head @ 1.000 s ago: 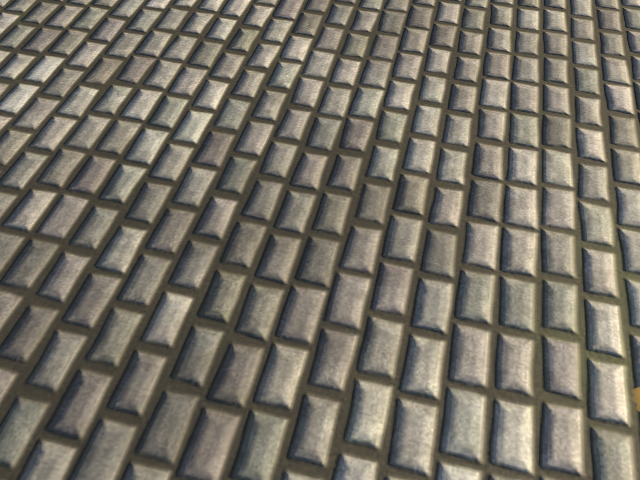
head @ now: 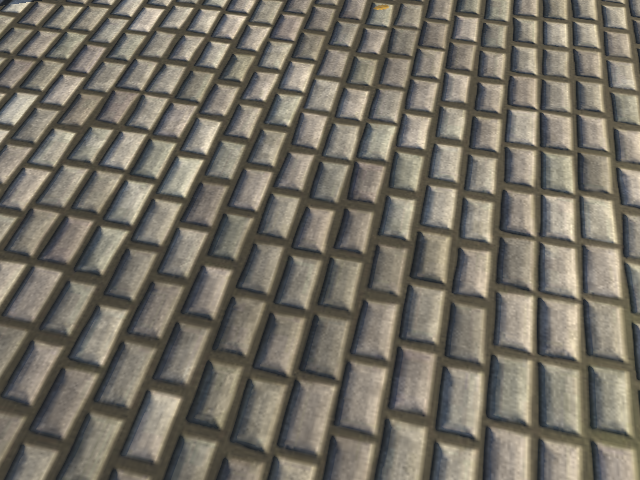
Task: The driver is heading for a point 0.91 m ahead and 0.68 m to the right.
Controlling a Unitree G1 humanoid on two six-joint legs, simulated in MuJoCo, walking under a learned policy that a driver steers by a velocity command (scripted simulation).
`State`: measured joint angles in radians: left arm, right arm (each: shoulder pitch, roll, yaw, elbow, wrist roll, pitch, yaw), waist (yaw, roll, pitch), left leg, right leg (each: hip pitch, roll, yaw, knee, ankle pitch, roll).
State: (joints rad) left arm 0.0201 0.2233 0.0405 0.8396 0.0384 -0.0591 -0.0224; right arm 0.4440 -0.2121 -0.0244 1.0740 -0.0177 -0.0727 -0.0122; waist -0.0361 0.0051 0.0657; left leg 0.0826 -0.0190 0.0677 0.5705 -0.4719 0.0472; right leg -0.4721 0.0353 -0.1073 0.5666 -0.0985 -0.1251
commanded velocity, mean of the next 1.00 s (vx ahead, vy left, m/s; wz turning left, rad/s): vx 0.50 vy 0.00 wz -0.52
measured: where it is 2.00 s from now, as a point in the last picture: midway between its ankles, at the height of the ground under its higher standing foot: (526, 281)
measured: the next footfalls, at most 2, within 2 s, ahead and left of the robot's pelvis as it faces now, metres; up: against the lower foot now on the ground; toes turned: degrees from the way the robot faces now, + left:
left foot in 0.52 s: +0.48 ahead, +0.07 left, +0.00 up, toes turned -18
right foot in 1.04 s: +0.62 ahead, -0.25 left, +0.00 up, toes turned -39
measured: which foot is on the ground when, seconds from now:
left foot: down 0.00-0.00, up 0.02-0.50, down 0.52-1.00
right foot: down 0.00-0.52, up 0.54-1.00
